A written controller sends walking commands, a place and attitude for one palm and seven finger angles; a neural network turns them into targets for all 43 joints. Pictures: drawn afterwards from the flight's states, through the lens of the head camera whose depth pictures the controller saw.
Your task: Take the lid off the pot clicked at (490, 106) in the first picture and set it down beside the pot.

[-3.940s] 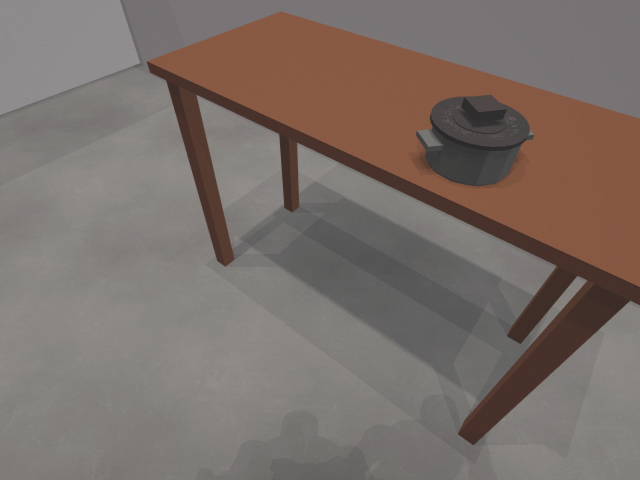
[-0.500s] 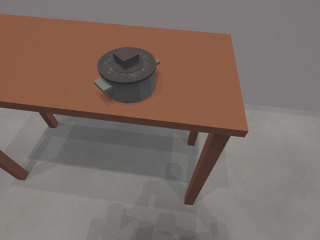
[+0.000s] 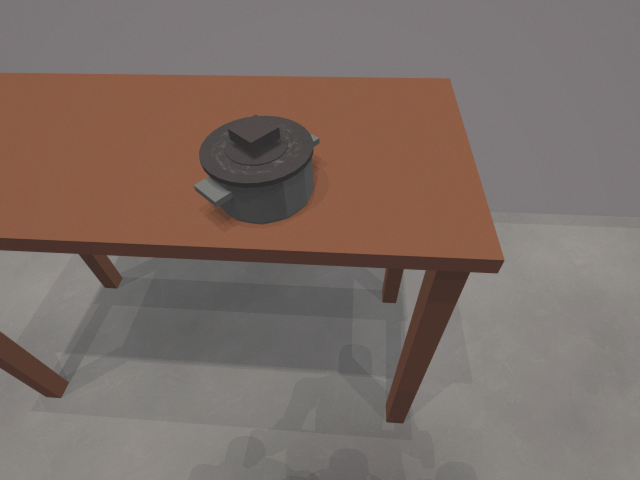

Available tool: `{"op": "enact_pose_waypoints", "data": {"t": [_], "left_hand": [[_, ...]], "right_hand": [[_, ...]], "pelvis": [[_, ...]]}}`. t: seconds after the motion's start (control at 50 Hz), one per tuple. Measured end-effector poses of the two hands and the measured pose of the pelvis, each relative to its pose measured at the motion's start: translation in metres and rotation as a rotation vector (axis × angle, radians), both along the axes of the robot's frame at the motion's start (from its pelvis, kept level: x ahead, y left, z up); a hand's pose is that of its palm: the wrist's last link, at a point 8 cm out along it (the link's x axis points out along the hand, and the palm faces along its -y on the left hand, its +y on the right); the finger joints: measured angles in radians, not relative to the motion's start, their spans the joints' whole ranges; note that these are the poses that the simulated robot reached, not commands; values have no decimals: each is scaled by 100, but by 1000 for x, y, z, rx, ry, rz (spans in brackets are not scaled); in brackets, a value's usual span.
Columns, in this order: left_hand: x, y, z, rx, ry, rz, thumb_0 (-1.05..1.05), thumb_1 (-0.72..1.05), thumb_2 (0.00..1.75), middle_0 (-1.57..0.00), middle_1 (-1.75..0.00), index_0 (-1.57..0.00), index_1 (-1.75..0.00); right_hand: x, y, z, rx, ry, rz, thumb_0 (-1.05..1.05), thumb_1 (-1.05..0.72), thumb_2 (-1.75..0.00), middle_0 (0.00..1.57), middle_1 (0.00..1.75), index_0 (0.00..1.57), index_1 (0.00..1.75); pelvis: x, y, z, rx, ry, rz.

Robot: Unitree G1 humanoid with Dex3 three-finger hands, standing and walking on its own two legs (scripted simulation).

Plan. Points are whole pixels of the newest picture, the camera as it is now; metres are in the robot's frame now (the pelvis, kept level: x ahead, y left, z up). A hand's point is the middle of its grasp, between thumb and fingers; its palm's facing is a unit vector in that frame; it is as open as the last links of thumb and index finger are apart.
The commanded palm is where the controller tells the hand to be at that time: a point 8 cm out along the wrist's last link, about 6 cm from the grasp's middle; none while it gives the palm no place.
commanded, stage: look again from close up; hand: left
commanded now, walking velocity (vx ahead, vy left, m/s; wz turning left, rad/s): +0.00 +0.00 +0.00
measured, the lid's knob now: (254, 133) +0.53 +0.13 +0.17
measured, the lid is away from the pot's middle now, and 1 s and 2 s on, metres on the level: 0.00 0.00 0.00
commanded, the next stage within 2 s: shuffle to correct the standing spot in 1.02 s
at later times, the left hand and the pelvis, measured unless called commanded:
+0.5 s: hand out of the picture +0.04 +0.15 -0.16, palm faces -0.01 -0.97 -0.25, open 7.4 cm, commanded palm none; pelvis -0.01 -0.03 +0.00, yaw +0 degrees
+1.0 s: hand out of the picture +0.02 +0.14 -0.16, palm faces +0.00 -0.97 -0.23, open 7.4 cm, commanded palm none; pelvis -0.02 -0.04 +0.01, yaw +0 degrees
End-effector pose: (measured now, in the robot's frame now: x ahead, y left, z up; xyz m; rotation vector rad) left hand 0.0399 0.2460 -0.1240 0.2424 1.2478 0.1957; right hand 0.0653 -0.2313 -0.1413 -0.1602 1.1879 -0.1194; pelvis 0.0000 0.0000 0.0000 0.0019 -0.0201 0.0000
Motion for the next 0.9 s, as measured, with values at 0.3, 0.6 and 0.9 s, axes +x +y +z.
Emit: {"op": "enact_pose_waypoints", "data": {"t": [0.3, 0.6, 0.9], "left_hand": [[-1, -33, -4, -35, 35, -11, 0, 91, 90, -20, -30, -20, -30], [-9, -52, -3, -39, 42, -11, 0, 91, 90, -20, -30, -20, -30], [-20, -59, -5, -57, 43, -3, 0, 91, 90, -20, -30, -20, -30]], "right_hand": [[-43, -21, -5, 0, 131, -43, 1, -91, -89, 20, 30, 20, 30], [-60, -31, -5, 20, 161, -57, 1, -91, -89, 20, 30, 20, 30], [-70, -34, 0, 16, 169, -61, 1, -91, -89, 19, 30, 20, 30]], "pelvis": [[-1, -21, 2, 8, 3, -3], [-9, -39, 5, 12, 8, -8], [-17, -44, 7, 10, 8, -6]]}}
